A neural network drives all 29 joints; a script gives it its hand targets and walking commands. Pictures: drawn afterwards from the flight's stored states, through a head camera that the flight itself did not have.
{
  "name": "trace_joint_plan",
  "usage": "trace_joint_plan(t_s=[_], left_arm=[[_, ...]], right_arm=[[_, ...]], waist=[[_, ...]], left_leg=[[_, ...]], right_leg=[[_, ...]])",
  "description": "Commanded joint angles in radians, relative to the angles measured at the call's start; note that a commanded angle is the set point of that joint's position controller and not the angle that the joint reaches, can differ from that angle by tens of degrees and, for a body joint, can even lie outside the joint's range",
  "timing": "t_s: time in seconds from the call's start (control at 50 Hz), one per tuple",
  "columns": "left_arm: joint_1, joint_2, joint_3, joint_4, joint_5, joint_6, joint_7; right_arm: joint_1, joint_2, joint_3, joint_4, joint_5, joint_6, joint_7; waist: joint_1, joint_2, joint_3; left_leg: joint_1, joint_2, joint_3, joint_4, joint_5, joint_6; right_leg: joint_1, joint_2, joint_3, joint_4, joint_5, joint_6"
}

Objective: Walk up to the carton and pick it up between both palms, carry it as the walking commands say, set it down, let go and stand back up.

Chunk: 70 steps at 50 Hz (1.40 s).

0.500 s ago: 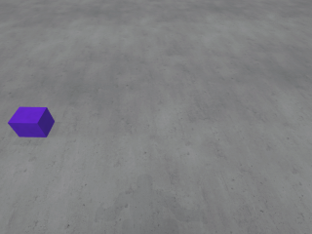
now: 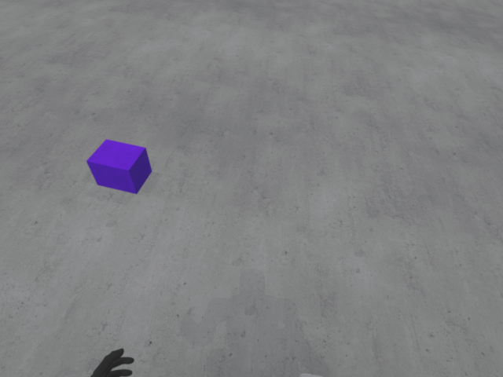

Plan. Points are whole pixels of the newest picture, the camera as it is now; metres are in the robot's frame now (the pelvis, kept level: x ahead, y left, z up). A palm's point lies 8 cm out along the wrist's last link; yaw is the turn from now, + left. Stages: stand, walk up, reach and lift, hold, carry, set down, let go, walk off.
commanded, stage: walk up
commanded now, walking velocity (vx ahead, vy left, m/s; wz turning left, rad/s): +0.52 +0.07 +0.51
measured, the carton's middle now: (121, 166) +1.30 +0.56 -0.69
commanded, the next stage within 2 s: none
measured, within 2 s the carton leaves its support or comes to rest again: neither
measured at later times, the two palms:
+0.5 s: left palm out of the picture +0.14 +0.31 -0.11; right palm (331, 252) +0.41 -0.21 -0.13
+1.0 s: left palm (43, 212) +0.53 +0.44 -0.10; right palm (280, 242) +0.44 -0.10 -0.12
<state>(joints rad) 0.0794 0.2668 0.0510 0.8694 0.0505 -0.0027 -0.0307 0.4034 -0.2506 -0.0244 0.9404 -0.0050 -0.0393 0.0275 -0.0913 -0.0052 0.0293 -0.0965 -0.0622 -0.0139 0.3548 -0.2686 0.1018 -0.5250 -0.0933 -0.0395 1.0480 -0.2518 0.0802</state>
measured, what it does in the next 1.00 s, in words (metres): walks ahead, turning left: right foot, then left foot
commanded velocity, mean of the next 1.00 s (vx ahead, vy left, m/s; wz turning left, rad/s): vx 0.48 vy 0.13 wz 0.33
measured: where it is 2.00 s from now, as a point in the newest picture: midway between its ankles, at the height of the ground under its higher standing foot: (156, 243)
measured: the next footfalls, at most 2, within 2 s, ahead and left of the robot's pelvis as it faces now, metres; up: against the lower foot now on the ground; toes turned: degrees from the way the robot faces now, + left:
right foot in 0.28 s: +0.27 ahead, -0.14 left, +0.00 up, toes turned +3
left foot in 0.64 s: +0.39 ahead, +0.26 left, +0.00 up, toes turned +22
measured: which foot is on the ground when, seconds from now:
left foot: down 0.00-0.28, up 0.30-0.62, down 0.64-1.00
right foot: up 0.00-0.26, down 0.28-0.64, up 0.66-1.00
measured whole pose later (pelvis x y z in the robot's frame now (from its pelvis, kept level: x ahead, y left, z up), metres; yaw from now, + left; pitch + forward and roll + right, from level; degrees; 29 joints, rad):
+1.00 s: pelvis +0.43 +0.17 +0.00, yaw +18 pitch +0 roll +0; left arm 0.06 0.23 0.05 0.83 0.03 -0.01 -0.05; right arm 0.45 -0.23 -0.05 1.02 -0.02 -0.08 0.01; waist -0.10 -0.03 0.04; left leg -0.04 -0.01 0.08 0.29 -0.24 0.03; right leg -0.56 -0.11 -0.09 0.77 -0.15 0.06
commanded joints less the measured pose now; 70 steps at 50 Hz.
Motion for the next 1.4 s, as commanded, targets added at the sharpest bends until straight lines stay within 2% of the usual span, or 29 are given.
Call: trace_joint_plan(t_s=[0.0,0.14,0.18,0.22,0.24,0.26,0.28,0.3,0.32,0.36,0.48,0.58,0.62,0.64,0.66,0.68,0.74,0.8,0.86,0.94,1.04,1.1,1.12,1.14,1.16,1.18,1.26,1.32,1.38], left_arm=[[-0.106,0.058,0.011,-0.087,-0.003,-0.013,-0.002],[-0.203,0.035,0.009,-0.166,-0.033,-0.024,0.013],[-0.112,0.033,0.022,-0.149,-0.042,-0.027,0.033],[0.105,0.078,0.041,-0.082,-0.042,-0.033,0.053],[0.301,0.144,0.055,-0.028,-0.026,-0.041,0.070],[0.495,0.254,0.077,0.018,0.017,-0.049,0.091],[0.490,0.349,0.083,0.029,0.009,-0.030,0.098],[0.454,0.281,0.059,0.030,0.002,-0.032,0.094],[0.324,0.241,0.058,-0.012,-0.011,-0.035,0.093],[0.181,0.146,0.045,-0.017,-0.020,-0.055,0.080],[0.257,0.158,0.047,0.017,-0.009,-0.073,0.053],[0.291,0.231,0.063,0.006,-0.018,-0.057,0.046],[0.311,0.157,0.042,-0.007,-0.027,-0.055,0.018],[0.304,0.100,0.022,-0.036,-0.014,-0.057,0.012],[0.301,0.078,0.017,-0.098,-0.015,-0.058,0.010],[0.243,0.109,0.026,-0.083,-0.013,-0.058,0.016],[0.257,0.075,0.021,-0.036,-0.022,-0.064,0.009],[0.234,0.056,0.025,-0.024,-0.012,-0.033,-0.001],[0.106,0.031,0.021,-0.051,-0.007,-0.014,-0.009],[-0.040,0.005,0.011,-0.094,-0.021,-0.013,-0.021],[-0.103,-0.007,0.013,-0.103,-0.033,-0.025,-0.016],[0.045,0.015,0.022,-0.051,-0.022,-0.045,0.001],[0.207,0.062,0.041,0.006,-0.013,-0.058,0.015],[0.406,0.183,0.077,0.053,0.012,-0.072,0.032],[0.490,0.293,0.089,0.065,0.004,-0.055,0.047],[0.421,0.234,0.064,0.062,-0.009,-0.048,0.044],[0.201,0.060,0.027,0.037,-0.030,-0.071,0.030],[0.332,0.060,0.022,0.077,-0.032,-0.090,0.032],[0.409,0.061,0.025,0.089,-0.029,-0.090,0.042]], right_arm=[[0.087,-0.157,-0.037,-0.016,0.000,-0.023,-0.012],[0.130,-0.151,-0.048,0.026,-0.009,-0.010,-0.009],[0.134,-0.143,-0.046,0.033,-0.008,-0.003,-0.006],[0.077,-0.162,-0.045,0.010,0.002,-0.006,-0.012],[-0.007,-0.161,-0.034,-0.030,0.004,-0.008,-0.011],[-0.031,-0.097,-0.017,-0.061,-0.005,-0.010,-0.013],[0.033,-0.106,-0.030,-0.102,-0.011,0.000,-0.005],[-0.032,-0.124,-0.038,-0.097,-0.011,0.003,-0.003],[-0.046,-0.107,-0.040,-0.120,-0.012,0.010,0.011],[-0.089,-0.085,-0.047,-0.112,-0.024,0.029,0.038],[-0.275,-0.036,0.004,-0.147,-0.014,0.066,0.088],[-0.316,-0.082,0.010,-0.149,-0.012,0.053,0.090],[-0.107,-0.162,-0.033,-0.063,-0.032,0.013,0.054],[0.069,-0.260,-0.068,-0.007,-0.044,-0.006,0.037],[0.130,-0.376,-0.107,-0.019,-0.015,-0.006,0.013],[0.066,-0.325,-0.091,-0.040,-0.012,-0.003,0.004],[-0.122,-0.163,-0.049,-0.063,-0.019,-0.024,-0.006],[-0.088,-0.139,-0.039,-0.025,-0.008,-0.051,-0.012],[-0.036,-0.122,-0.038,-0.004,-0.010,-0.059,-0.019],[0.008,-0.097,-0.042,0.032,-0.015,-0.053,-0.023],[0.062,-0.107,-0.053,0.072,-0.018,-0.044,-0.030],[0.069,-0.116,-0.048,0.091,-0.011,-0.034,-0.032],[0.053,-0.102,-0.037,0.083,-0.014,-0.035,-0.029],[0.057,-0.061,-0.022,0.065,-0.020,-0.036,-0.031],[0.116,-0.048,-0.018,0.050,-0.012,-0.026,-0.026],[0.079,-0.069,-0.031,0.066,-0.015,-0.020,-0.029],[0.003,-0.020,-0.037,0.084,-0.035,0.011,0.012],[-0.072,-0.015,-0.036,0.060,-0.037,0.036,0.029],[-0.208,0.000,-0.024,0.008,-0.030,0.047,0.048]], waist=[[-0.009,0.079,0.033],[-0.036,0.182,0.070],[0.007,0.169,0.025],[0.104,0.120,-0.103],[0.187,0.080,-0.186],[0.215,-0.142,-0.224],[0.178,-0.118,-0.295],[0.157,-0.008,-0.208],[0.153,-0.184,-0.189],[0.090,-0.184,-0.037],[0.075,-0.208,0.072],[0.062,-0.218,0.066],[0.002,-0.075,-0.110],[-0.058,0.208,-0.178],[-0.058,0.436,-0.252],[-0.019,0.284,-0.206],[0.059,0.116,-0.072],[0.074,0.136,-0.065],[0.060,0.086,0.009],[0.035,0.132,0.068],[0.024,0.128,0.077],[0.084,0.081,-0.002],[0.143,0.030,-0.096],[0.198,-0.162,-0.186],[0.190,-0.226,-0.278],[0.153,-0.089,-0.223],[0.073,-0.156,0.018],[0.091,-0.150,0.007],[0.121,-0.173,0.049]], left_leg=[[0.156,0.280,-0.320,-0.163,0.206,0.096],[0.078,0.198,-0.215,-0.117,0.495,0.055],[-0.020,0.160,-0.178,-0.004,0.744,0.021],[-0.142,0.132,-0.154,0.231,0.894,0.003],[-0.308,0.097,-0.141,0.444,0.741,-0.009],[-0.549,-0.033,-0.084,0.772,-0.109,-0.050],[-0.649,0.006,-0.117,1.008,-0.231,-0.071],[-0.635,0.075,-0.140,1.060,-0.199,-0.095],[-0.643,0.102,-0.114,1.127,-0.172,-0.083],[-0.564,0.155,-0.116,1.063,-0.085,-0.095],[-0.376,0.142,0.046,0.466,0.055,-0.133],[-0.211,0.117,0.142,0.238,0.080,-0.128],[0.134,0.111,0.119,0.195,0.051,-0.071],[0.308,0.271,-0.118,0.097,-0.111,-0.044],[0.335,0.528,-0.586,-0.138,-0.346,0.030],[0.257,0.512,-0.555,-0.151,-0.366,0.060],[0.038,0.369,-0.284,-0.092,0.044,0.038],[-0.007,0.345,-0.193,-0.110,0.239,0.047],[-0.008,0.376,-0.196,-0.173,0.229,0.068],[-0.036,0.295,-0.090,-0.225,0.170,0.049],[0.010,0.311,-0.076,-0.190,0.259,0.036],[-0.054,0.260,-0.007,0.037,0.424,0.009],[-0.172,0.207,0.026,0.254,0.436,-0.018],[-0.414,0.102,0.054,0.597,0.058,-0.064],[-0.601,0.048,-0.016,0.831,-0.246,-0.084],[-0.555,0.121,-0.086,0.939,-0.209,-0.090],[-0.464,0.172,-0.015,0.854,0.043,-0.115],[-0.487,0.165,0.018,0.774,0.118,-0.118],[-0.543,0.162,0.055,0.646,0.173,-0.129]], right_leg=[[-0.212,-0.019,0.018,-0.081,0.052,0.015],[-0.081,0.018,-0.086,-0.345,0.040,0.016],[0.145,0.071,-0.132,-0.431,0.019,-0.002],[0.479,0.066,-0.118,-0.506,0.079,-0.044],[0.712,-0.045,-0.012,-0.550,0.119,-0.074],[0.847,-0.349,0.355,-0.618,0.271,-0.121],[0.819,-0.553,0.647,-0.649,0.301,-0.193],[0.724,-0.479,0.521,-0.592,0.567,-0.215],[0.625,-0.465,0.485,-0.677,0.308,-0.284],[0.373,-0.334,0.301,-0.773,0.057,-0.213],[0.227,-0.219,-0.048,-0.830,0.223,-0.096],[0.275,-0.262,-0.080,-0.804,0.122,-0.098],[0.199,-0.115,-0.209,-0.437,0.022,-0.084],[-0.033,-0.044,-0.169,-0.097,-0.281,-0.077],[-0.210,0.022,-0.093,0.182,-0.382,-0.071],[-0.242,-0.044,-0.001,0.273,-0.294,-0.087],[-0.136,-0.092,0.046,0.182,-0.088,-0.066],[-0.065,-0.065,0.022,0.092,-0.038,-0.037],[-0.121,-0.067,0.016,-0.030,0.035,-0.018],[-0.031,-0.022,-0.042,-0.292,0.133,-0.013],[0.059,0.002,-0.065,-0.427,0.109,-0.038],[0.321,0.037,-0.119,-0.548,0.089,-0.068],[0.548,0.005,-0.075,-0.557,0.091,-0.105],[0.730,-0.253,0.258,-0.622,0.102,-0.131],[0.814,-0.501,0.667,-0.730,0.134,-0.173],[0.673,-0.458,0.610,-0.742,0.091,-0.206],[0.348,-0.225,0.194,-0.822,0.183,-0.140],[0.375,-0.220,0.091,-0.786,0.429,-0.122],[0.397,-0.214,0.051,-0.825,0.393,-0.131]])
